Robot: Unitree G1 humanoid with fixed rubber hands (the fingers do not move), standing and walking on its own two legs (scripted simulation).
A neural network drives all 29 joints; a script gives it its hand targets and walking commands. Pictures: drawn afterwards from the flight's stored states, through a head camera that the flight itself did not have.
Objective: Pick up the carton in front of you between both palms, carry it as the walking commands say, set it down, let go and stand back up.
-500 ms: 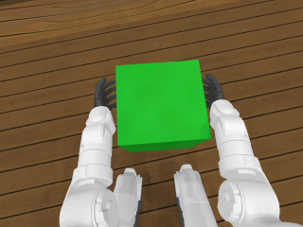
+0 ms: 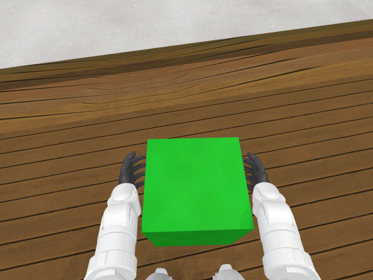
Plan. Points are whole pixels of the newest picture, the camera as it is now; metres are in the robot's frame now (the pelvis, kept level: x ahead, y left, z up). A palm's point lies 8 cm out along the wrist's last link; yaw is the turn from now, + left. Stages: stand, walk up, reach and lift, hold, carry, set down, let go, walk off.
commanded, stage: reach and lift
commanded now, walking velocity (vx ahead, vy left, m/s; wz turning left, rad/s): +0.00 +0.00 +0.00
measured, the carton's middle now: (193, 197) +0.34 -0.01 -0.10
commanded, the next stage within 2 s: hold in 1.36 s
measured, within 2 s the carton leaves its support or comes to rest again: neither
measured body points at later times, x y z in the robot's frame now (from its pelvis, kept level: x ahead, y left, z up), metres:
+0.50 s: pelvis +0.01 +0.01 +0.07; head -0.02 +0.00 +0.51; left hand +0.33 +0.15 +0.09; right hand +0.31 -0.15 +0.08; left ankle +0.03 +0.13 -0.67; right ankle +0.04 -0.13 -0.67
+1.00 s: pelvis +0.02 +0.00 +0.07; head +0.00 +0.00 +0.52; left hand +0.33 +0.15 +0.10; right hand +0.32 -0.15 +0.09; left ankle +0.03 +0.13 -0.67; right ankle +0.04 -0.13 -0.67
